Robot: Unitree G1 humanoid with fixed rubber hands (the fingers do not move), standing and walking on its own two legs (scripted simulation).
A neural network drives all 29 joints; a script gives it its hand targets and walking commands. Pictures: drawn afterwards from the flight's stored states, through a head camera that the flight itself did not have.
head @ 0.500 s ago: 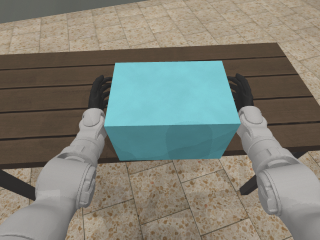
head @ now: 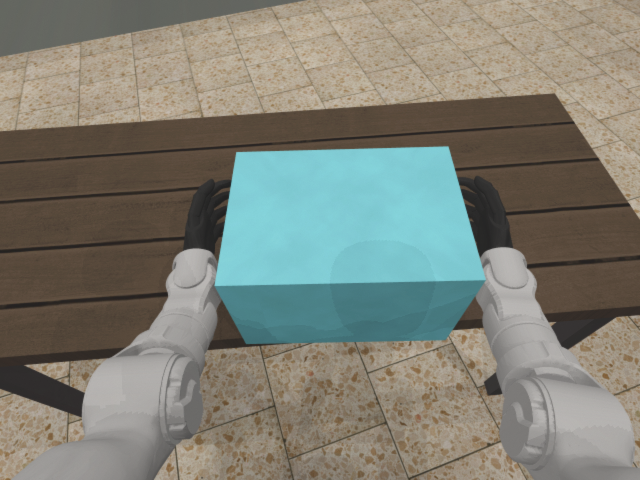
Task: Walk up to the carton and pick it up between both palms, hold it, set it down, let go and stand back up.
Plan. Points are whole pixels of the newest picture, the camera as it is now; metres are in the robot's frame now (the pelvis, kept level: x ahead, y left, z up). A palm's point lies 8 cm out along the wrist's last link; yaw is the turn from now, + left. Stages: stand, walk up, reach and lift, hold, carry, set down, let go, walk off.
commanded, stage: reach and lift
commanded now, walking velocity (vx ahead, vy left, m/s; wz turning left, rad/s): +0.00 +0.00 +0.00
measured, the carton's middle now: (343, 248) +0.41 +0.00 +0.01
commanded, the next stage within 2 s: none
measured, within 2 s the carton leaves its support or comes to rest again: leaves its support in 1.00 s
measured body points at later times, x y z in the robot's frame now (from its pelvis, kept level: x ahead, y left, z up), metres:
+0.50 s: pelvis +0.00 +0.00 +0.00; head +0.06 +0.01 +0.45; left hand +0.40 +0.19 +0.05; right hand +0.41 -0.19 +0.06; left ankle -0.01 +0.12 -0.74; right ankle -0.01 -0.12 -0.74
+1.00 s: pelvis -0.02 -0.01 +0.00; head +0.04 +0.01 +0.45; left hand +0.39 +0.20 +0.05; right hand +0.40 -0.18 +0.05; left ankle -0.01 +0.12 -0.74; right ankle -0.01 -0.12 -0.74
